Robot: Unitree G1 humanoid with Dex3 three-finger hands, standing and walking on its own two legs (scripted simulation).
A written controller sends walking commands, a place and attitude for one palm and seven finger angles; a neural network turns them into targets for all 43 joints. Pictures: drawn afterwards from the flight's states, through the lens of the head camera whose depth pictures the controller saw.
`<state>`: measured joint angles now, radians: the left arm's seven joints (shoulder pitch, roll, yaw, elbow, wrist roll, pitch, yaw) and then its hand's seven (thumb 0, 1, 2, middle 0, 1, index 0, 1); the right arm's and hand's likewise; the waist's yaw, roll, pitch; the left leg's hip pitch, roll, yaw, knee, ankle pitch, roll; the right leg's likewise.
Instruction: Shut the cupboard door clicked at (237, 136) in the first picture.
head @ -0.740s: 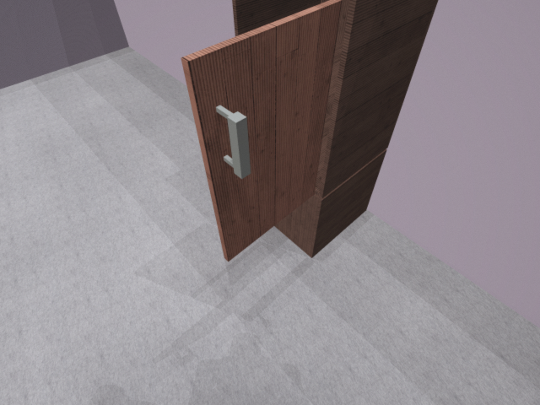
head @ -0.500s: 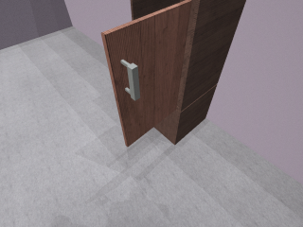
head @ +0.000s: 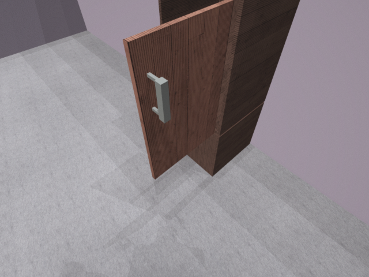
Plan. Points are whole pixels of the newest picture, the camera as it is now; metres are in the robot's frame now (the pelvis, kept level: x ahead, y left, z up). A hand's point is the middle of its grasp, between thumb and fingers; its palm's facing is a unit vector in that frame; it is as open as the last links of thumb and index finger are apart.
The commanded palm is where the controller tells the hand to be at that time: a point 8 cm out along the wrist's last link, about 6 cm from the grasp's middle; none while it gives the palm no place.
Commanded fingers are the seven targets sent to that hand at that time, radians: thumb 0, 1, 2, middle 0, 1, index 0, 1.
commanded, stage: look at it before walking up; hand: left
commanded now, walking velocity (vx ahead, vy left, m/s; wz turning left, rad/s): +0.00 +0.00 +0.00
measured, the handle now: (158, 97) +0.54 +0.11 +0.08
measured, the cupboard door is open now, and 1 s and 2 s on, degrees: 91 91 91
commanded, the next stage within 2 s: walk to a spot facing it in 0.10 s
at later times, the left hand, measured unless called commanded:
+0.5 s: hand out of the picture +0.00 +0.19 -0.19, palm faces -0.02 -0.98 -0.19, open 7.4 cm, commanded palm none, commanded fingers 0.00 0.90 0.90 -0.20 -0.30 -0.20 -0.30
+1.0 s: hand out of the picture +0.12 +0.16 -0.17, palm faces -0.34 -0.90 -0.28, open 7.4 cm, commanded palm none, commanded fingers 0.00 0.90 0.90 -0.20 -0.30 -0.20 -0.30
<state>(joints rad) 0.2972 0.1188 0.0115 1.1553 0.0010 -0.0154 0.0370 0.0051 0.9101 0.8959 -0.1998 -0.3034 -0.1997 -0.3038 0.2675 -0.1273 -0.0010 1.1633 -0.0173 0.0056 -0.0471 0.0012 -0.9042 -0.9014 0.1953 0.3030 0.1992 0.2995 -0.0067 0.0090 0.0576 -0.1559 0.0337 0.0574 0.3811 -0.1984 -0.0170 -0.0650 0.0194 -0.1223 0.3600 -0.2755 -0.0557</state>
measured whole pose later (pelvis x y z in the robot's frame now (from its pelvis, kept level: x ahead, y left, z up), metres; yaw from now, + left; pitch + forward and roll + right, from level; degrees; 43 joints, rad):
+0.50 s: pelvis -0.01 +0.01 -0.01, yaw -6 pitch -1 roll +0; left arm 0.28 0.15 0.07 1.09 0.02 0.04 0.02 0.01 0.91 0.90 -0.20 -0.30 -0.20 -0.30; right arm 0.22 -0.16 -0.05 1.09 -0.02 0.04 -0.06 0.00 -0.91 -0.90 0.20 0.30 0.20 0.30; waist 0.00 0.00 0.08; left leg -0.24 0.08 0.14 0.55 -0.29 -0.01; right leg -0.18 0.05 -0.03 0.51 -0.32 -0.06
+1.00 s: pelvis -0.02 -0.01 -0.01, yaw -23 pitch +1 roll +2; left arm 0.18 0.21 0.08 0.93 0.03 0.04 0.01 0.01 0.91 0.90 -0.20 -0.30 -0.20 -0.30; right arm 0.07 -0.23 -0.07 0.90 -0.01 0.04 -0.03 0.01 -0.90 -0.90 0.20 0.30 0.20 0.30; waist 0.02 0.00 0.13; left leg -0.43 0.04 0.04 0.93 -0.47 -0.06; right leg -0.31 0.03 0.10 0.55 -0.26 -0.02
